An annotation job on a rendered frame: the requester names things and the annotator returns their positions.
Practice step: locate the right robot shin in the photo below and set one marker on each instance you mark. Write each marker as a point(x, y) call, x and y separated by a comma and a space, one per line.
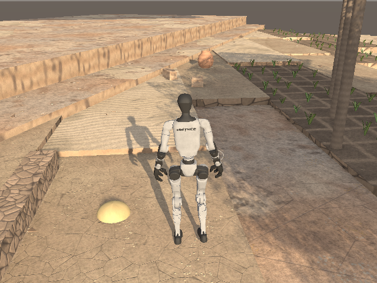
point(202, 212)

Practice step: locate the robot right foot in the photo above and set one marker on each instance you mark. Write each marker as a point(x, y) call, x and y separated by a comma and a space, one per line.
point(203, 237)

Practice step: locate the right robot forearm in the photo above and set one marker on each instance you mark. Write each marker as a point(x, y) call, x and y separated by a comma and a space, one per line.
point(215, 156)

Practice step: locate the left robot forearm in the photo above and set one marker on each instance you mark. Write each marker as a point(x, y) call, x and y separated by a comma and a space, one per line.
point(159, 159)

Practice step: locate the robot left upper arm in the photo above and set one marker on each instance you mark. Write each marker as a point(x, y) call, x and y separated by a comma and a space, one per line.
point(168, 125)

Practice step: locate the robot right upper arm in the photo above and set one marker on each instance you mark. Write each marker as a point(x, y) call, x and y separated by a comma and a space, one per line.
point(204, 123)

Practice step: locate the right robot hand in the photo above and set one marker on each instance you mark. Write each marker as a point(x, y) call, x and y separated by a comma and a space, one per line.
point(217, 168)

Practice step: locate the left robot hand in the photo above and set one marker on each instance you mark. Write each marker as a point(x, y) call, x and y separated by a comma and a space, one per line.
point(157, 173)

